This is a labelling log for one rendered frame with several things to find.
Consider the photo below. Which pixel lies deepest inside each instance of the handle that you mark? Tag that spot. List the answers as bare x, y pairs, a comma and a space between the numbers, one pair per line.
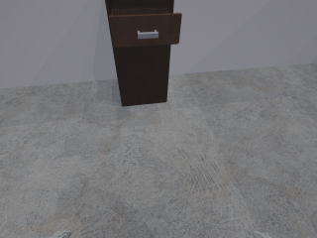
148, 35

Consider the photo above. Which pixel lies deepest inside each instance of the cabinet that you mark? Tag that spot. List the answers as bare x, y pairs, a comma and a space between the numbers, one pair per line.
142, 71

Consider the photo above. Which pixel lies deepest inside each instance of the drawer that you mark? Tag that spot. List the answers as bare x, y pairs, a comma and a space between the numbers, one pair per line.
125, 24

